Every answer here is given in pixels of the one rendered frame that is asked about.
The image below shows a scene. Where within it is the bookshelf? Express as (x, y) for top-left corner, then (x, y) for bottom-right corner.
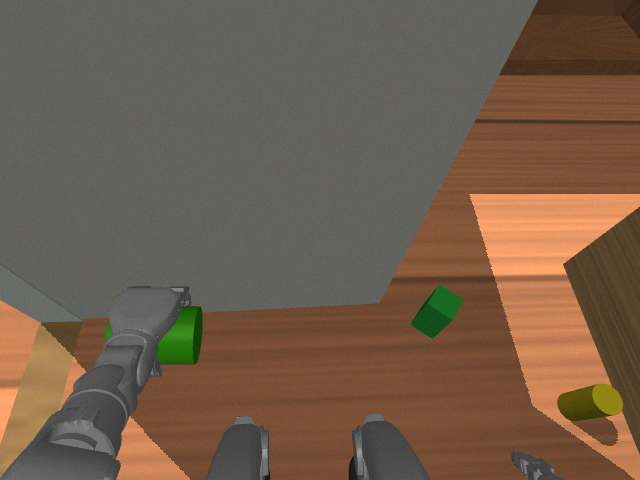
(499, 0), (640, 75)

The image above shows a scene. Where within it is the left robot hand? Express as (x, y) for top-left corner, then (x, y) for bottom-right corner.
(109, 286), (191, 377)

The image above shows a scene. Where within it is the left robot arm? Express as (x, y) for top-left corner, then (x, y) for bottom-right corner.
(0, 329), (158, 480)

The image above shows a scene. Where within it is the right robot hand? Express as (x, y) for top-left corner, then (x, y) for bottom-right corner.
(511, 451), (565, 480)

